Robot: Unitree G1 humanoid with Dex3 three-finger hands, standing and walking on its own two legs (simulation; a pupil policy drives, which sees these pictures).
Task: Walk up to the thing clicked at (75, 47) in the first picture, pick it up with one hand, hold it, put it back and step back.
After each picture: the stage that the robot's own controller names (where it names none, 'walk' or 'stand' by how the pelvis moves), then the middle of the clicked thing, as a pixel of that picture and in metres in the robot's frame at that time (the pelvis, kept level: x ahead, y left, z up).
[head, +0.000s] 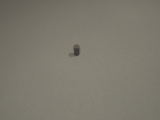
stand; (76, 50) +1.30 +0.08 -0.72
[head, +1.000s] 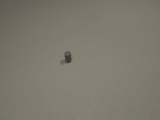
walk; (68, 57) +1.16 +0.24 -0.71
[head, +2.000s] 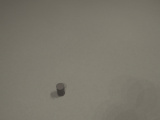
walk; (60, 89) +0.73 +0.20 -0.69
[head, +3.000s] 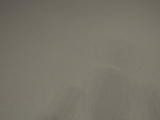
walk; out of the picture +0.43 +0.20 -0.71
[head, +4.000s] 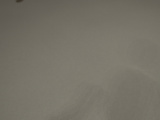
stand; out of the picture +0.38 +0.20 -0.72
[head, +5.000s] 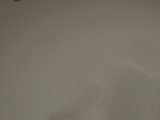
stand; out of the picture +0.36 +0.20 -0.72
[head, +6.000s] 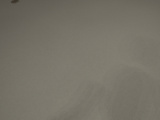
stand; out of the picture +0.38 +0.22 -0.72
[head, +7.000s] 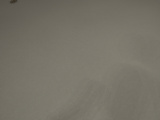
stand; out of the picture +0.37 +0.23 -0.73
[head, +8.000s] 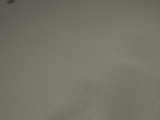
go down; out of the picture +0.36 +0.23 -0.73
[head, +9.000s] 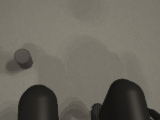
go down; (24, 59) +0.47 +0.22 -0.33
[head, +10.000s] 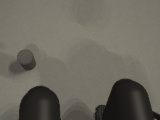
approach; (27, 60) +0.47 +0.21 -0.31
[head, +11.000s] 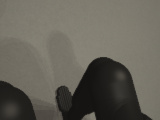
close in; out of the picture +0.46 +0.26 -0.23
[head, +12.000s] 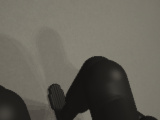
close; out of the picture +0.45 +0.27 -0.23
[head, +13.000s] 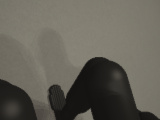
lift; out of the picture +0.42 +0.24 -0.24
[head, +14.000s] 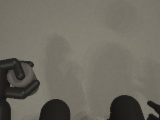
lift; (25, 80) +0.34 +0.19 -0.04
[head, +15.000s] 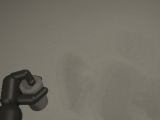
hold; (35, 93) +0.33 +0.17 +0.00
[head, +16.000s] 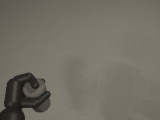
hold; (38, 96) +0.32 +0.17 -0.01
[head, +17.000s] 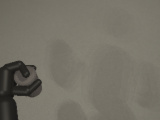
crouch; (29, 82) +0.37 +0.18 -0.06
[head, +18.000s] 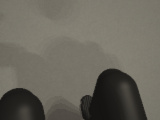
lower; out of the picture +0.51 +0.27 -0.11
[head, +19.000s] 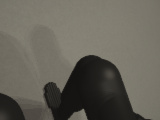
lower; out of the picture +0.45 +0.27 -0.24
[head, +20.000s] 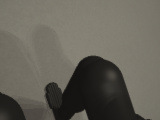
lower; out of the picture +0.46 +0.27 -0.24
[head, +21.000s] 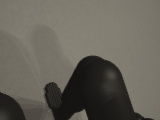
lower; out of the picture +0.46 +0.27 -0.24
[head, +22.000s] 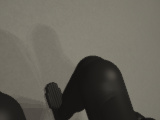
lower; out of the picture +0.46 +0.27 -0.24
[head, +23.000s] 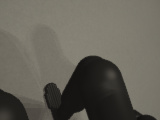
open; out of the picture +0.45 +0.26 -0.24
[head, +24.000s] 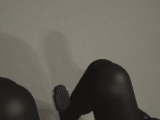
stand; out of the picture +0.46 +0.26 -0.24
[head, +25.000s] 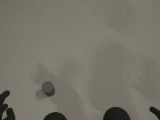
walk; (48, 89) +0.44 +0.18 -0.51
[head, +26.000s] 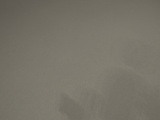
stand; out of the picture +0.40 +0.18 -0.66
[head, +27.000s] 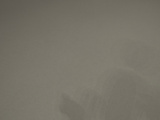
stand; out of the picture +0.39 +0.19 -0.67
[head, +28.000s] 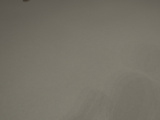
stand; out of the picture +0.40 +0.17 -0.72
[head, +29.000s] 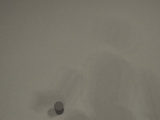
walk; (59, 108) +0.46 +0.13 -0.71
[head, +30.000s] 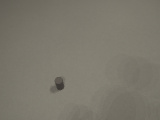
walk; (59, 83) +0.71 +0.23 -0.69
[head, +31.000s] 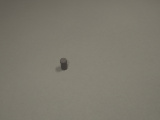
stand; (63, 64) +1.03 +0.22 -0.70
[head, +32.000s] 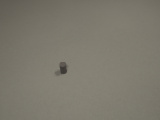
stand; (63, 68) +1.02 +0.21 -0.72
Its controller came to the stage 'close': yes
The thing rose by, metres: 0.72
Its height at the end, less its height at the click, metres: +0.00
